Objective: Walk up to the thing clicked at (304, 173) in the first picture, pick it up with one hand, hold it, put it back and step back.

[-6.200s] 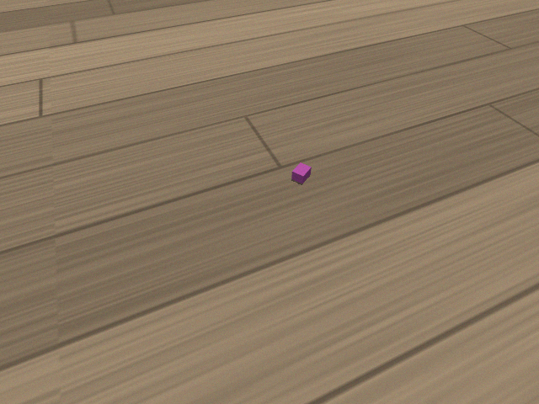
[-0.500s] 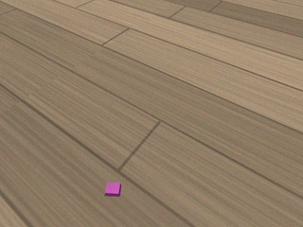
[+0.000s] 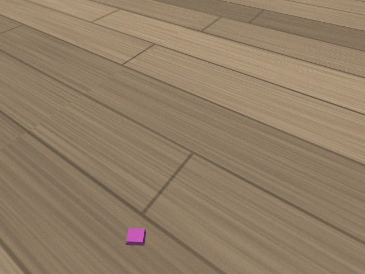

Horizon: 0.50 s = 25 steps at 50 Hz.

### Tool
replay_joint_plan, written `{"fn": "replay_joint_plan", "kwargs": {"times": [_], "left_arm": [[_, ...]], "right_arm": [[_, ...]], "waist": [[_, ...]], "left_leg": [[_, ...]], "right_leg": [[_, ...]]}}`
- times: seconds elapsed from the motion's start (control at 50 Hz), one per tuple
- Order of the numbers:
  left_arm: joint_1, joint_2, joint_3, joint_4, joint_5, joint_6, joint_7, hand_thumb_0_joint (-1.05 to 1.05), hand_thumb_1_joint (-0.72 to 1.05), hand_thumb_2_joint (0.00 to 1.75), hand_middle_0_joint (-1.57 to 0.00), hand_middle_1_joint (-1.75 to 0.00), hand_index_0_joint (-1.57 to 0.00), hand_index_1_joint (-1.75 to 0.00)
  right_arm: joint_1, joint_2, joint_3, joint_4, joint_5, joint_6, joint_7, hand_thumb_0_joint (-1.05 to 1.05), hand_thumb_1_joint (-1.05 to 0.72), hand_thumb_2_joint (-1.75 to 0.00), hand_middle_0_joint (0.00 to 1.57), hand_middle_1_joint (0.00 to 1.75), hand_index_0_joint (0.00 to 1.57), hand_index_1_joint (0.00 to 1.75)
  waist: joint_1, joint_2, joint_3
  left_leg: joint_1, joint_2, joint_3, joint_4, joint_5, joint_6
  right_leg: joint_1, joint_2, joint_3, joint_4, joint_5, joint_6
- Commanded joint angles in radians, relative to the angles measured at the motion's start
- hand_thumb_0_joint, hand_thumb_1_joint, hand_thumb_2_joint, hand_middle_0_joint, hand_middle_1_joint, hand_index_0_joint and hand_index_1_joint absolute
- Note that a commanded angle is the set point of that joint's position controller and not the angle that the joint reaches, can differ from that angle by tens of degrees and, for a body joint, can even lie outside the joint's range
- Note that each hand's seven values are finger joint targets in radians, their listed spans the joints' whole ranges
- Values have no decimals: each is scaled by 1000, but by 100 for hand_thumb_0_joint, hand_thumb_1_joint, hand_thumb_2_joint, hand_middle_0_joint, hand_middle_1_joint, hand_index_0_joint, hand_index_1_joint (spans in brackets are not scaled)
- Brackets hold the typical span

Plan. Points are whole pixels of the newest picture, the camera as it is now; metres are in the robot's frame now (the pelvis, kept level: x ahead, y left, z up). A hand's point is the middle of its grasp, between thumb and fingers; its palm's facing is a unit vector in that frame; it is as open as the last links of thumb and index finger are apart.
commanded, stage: walk up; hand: left
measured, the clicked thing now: (136, 236) +0.45 +0.27 -0.75
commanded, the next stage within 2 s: stand in 0.18 s
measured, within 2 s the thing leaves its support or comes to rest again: neither
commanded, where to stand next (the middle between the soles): +0.07 +0.03 m, yaw -1 degrees
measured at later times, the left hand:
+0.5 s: hand out of the picture +0.09 +0.25 -0.16, palm faces -0.02 -0.94 -0.33, open 7.4 cm
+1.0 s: hand out of the picture +0.08 +0.25 -0.16, palm faces -0.02 -0.94 -0.34, open 7.4 cm
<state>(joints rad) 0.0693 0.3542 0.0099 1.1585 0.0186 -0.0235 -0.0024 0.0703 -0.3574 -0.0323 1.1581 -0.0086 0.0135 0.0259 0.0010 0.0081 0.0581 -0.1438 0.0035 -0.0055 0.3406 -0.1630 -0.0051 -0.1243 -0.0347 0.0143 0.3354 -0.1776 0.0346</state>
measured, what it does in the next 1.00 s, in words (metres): stands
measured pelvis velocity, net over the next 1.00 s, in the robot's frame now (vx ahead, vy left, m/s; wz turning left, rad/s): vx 0.01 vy -0.01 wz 0.00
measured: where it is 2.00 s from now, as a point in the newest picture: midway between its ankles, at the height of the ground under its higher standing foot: outside the picture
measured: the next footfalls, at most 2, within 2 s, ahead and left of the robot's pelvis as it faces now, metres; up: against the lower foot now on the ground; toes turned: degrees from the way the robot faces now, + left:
none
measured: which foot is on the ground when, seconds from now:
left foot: down 0.00-1.00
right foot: down 0.00-1.00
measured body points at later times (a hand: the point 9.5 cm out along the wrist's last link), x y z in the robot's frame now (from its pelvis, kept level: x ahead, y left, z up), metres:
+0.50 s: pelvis +0.01 +0.00 +0.00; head +0.02 +0.00 +0.45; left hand +0.09 +0.30 -0.13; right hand +0.09 -0.30 -0.13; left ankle +0.02 +0.12 -0.75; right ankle +0.00 -0.14 -0.75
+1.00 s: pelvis +0.01 -0.01 +0.00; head +0.02 -0.01 +0.45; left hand +0.08 +0.29 -0.13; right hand +0.09 -0.31 -0.13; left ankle +0.02 +0.12 -0.75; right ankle +0.00 -0.14 -0.75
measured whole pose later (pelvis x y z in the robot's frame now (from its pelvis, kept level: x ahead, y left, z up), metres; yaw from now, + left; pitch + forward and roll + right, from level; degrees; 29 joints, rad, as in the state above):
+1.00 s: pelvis +0.01 -0.01 +0.00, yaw +0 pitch -2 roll +0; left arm 0.11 0.36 0.01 1.13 0.01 -0.01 -0.01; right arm 0.08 -0.35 -0.01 1.15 -0.01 -0.01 0.02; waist 0.00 0.00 0.06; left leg -0.13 0.02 -0.01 0.32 -0.16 -0.02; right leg -0.10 -0.02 0.01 0.31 -0.17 0.02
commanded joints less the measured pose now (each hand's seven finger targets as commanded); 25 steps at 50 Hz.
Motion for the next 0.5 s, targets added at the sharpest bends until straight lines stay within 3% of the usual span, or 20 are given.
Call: {"fn": "replay_joint_plan", "kwargs": {"times": [0.0, 0.12, 0.16, 0.22, 0.3, 0.38, 0.48], "left_arm": [[-57, 226, 40, -66, -5, -22, 19, 0, 90, 90, -20, -30, -20, -30], [-55, 223, 40, -71, -4, -21, 20, 0, 90, 90, -20, -30, -20, -30], [-44, 217, 40, -73, -14, -17, 18, 0, 90, 90, -20, -30, -20, -30], [-36, 203, 39, -79, -17, -12, 14, 0, 90, 90, -20, -30, -20, -30], [-28, 209, 41, -80, -14, -7, 10, 0, 90, 90, -20, -30, -20, -30], [-27, 211, 41, -87, -12, -9, 12, 0, 90, 90, -20, -30, -20, -30], [-25, 208, 40, -89, -14, -9, 10, 0, 90, 90, -20, -30, -20, -30]], "right_arm": [[-48, -201, -33, -64, 3, -23, -16, 0, -90, -90, 20, 30, 20, 30], [-41, -207, -35, -68, 0, -19, -16, 0, -90, -90, 20, 30, 20, 30], [-45, -187, -27, -71, 1, -30, -20, 0, -90, -90, 20, 30, 20, 30], [-34, -206, -26, -62, 0, -41, -25, 0, -90, -90, 20, 30, 20, 30], [-46, -201, -24, -66, 0, -40, -27, 0, -90, -90, 20, 30, 20, 30], [-43, -195, -23, -64, 2, -42, -27, 0, -90, -90, 20, 30, 20, 30], [-38, -194, -19, -63, 2, -45, -28, 0, -90, -90, 20, 30, 20, 30]], "waist": [[-4, -14, -95], [-7, -11, -95], [-8, -60, -116], [-5, -7, -113], [-5, 0, -88], [-8, 0, -112], [-11, 4, -100]], "left_leg": [[31, 104, -82, -55, 84, 20], [31, 102, -84, -48, 80, 23], [50, 124, -98, -53, 149, 25], [38, 122, -91, -56, 178, 19], [20, 117, -92, -78, 70, 10], [43, 123, -88, -66, 161, 13], [49, 123, -84, -64, 171, 10]], "right_leg": [[3, -91, 72, -59, 64, -43], [4, -88, 67, -68, 63, -43], [17, -91, 68, -46, 128, -43], [38, -92, 72, -44, 150, -40], [21, -86, 72, -57, 75, -40], [36, -90, 71, -50, 132, -41], [31, -91, 75, -53, 146, -42]]}}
